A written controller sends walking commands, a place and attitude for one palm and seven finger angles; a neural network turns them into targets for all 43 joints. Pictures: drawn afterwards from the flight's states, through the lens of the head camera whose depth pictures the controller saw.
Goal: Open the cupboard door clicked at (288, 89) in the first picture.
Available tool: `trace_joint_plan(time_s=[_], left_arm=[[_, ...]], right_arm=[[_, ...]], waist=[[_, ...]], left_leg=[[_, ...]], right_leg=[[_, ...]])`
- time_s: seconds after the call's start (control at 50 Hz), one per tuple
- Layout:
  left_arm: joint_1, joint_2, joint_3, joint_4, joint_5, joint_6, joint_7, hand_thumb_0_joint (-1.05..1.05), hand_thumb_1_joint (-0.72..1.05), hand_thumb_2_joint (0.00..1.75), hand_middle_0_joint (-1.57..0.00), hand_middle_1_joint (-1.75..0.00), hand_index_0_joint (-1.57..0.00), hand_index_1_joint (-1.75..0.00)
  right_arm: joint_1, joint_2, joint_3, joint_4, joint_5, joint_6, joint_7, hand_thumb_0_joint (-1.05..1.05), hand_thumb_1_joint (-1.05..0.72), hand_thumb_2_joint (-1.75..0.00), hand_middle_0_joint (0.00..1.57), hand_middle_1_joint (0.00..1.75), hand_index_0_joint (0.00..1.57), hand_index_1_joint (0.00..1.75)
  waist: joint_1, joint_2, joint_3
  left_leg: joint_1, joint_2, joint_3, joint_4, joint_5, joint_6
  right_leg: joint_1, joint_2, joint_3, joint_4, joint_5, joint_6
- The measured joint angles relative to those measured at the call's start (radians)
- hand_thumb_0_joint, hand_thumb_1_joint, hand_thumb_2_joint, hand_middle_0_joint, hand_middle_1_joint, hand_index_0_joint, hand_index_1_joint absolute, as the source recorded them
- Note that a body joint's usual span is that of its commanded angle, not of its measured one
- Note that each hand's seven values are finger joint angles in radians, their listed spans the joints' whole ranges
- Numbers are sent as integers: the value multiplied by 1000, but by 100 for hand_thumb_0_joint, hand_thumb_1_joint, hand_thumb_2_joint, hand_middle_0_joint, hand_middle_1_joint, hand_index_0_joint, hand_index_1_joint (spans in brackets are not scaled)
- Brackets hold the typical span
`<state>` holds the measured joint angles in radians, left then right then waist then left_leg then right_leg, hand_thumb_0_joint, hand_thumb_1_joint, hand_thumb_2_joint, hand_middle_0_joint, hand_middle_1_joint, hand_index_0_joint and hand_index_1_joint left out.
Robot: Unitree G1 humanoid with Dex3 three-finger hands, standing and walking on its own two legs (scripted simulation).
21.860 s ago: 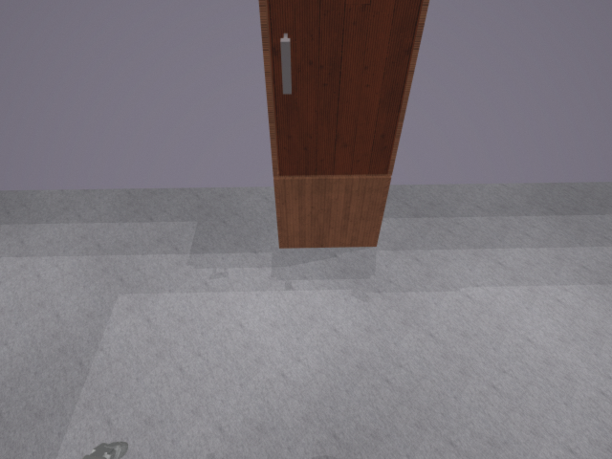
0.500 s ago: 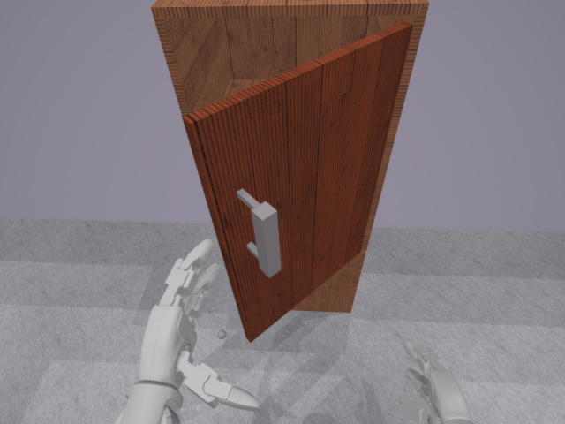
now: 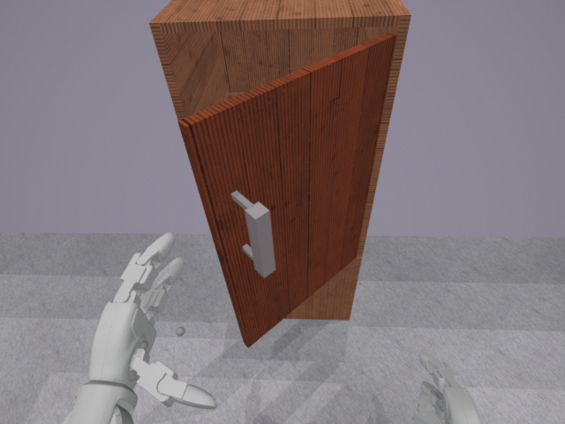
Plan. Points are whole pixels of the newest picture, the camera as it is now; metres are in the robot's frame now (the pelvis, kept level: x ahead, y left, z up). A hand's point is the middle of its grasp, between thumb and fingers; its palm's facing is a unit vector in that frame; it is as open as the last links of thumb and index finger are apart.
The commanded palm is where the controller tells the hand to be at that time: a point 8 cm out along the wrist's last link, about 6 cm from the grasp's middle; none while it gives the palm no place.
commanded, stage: draw the hand back to the body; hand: left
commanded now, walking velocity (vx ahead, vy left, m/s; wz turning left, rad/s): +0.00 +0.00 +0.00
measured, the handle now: (252, 234) +0.37 +0.08 +0.09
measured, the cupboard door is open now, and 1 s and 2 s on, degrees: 44 44 44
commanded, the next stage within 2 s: step back with the hand held close in 1.30 s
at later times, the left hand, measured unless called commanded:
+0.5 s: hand (92, 314) +0.20 +0.22 +0.15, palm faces +0.22 -0.93 -0.31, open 14.1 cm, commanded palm +0.16 +0.27 +0.16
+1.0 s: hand (3, 277) +0.22 +0.31 +0.19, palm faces +0.45 -0.80 -0.40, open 8.3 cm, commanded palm +0.17 +0.33 +0.20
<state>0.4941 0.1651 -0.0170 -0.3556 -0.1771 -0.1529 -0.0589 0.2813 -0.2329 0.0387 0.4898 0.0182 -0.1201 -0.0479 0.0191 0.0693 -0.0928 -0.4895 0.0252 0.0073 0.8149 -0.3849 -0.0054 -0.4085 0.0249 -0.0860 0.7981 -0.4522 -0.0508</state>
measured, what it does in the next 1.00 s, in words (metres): stands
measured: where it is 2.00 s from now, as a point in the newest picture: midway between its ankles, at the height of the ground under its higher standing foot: outside the picture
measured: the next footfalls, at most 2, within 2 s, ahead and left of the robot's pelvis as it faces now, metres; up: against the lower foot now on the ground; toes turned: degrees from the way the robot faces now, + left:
none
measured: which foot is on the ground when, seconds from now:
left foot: down 0.00-1.00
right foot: down 0.00-1.00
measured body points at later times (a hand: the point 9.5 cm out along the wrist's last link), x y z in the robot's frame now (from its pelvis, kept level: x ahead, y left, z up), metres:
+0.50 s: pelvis +0.01 +0.03 +0.03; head +0.01 +0.02 +0.48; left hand +0.19 +0.27 +0.16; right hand +0.20 -0.17 -0.05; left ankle +0.02 +0.12 -0.70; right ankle -0.02 -0.08 -0.70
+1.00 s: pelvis +0.02 +0.04 +0.04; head +0.01 +0.03 +0.49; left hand +0.19 +0.35 +0.21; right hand +0.21 -0.19 -0.05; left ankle +0.02 +0.12 -0.70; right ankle -0.02 -0.08 -0.70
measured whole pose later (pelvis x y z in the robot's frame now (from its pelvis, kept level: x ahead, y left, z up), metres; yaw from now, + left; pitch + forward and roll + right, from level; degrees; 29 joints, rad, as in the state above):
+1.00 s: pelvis +0.02 +0.04 +0.04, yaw -2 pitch -4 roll -1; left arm 0.45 0.36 0.35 -0.38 -0.06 -0.07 0.12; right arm 0.18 -0.23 0.03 0.63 -0.01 -0.07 -0.08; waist 0.08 0.05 0.03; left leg -0.11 -0.01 0.06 0.41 -0.23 0.04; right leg -0.02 0.00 -0.03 0.34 -0.25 0.00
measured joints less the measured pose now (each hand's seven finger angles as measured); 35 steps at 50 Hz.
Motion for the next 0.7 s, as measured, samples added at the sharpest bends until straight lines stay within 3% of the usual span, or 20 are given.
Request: trace_joint_plan(time_s=[0.24, 0.32, 0.42, 0.7], left_arm=[[0, 46, 75, -43, -54, 71, -77, -1, -47, 31, -15, -30, -15, -31], [15, 92, 78, -77, 48, 82, 29, -1, -39, 35, -16, -30, -16, -31], [36, 104, 90, -91, 110, 89, 112, -1, -25, 40, -16, -30, -16, -31], [8, 150, 206, -81, 137, 86, 170, 0, 22, 61, -18, -30, -18, -31]], right_arm=[[-29, -12, 10, 17, 10, -56, -24, 2, -90, -90, 20, 30, 20, 30], [-51, 4, 19, 40, -7, -40, -44, 2, -90, -90, 20, 30, 20, 30], [-66, 13, 28, 61, -20, -18, -48, 2, -90, -90, 20, 30, 20, 30], [-89, 14, 23, 117, -34, 20, -34, 2, -90, -90, 20, 30, 20, 30]], waist=[[27, 0, 24], [36, -5, 44], [39, -7, 76], [52, -14, 116]], left_leg=[[58, -11, -4, -47, 17, 18], [118, -12, 6, -106, 37, 22], [196, -19, 19, -192, 70, 34], [339, -47, 49, -358, 131, 55]], right_leg=[[74, -7, -4, -74, 31, 17], [133, -6, 7, -141, 60, 22], [211, -11, 21, -237, 104, 35], [343, -35, 50, -397, 172, 60]])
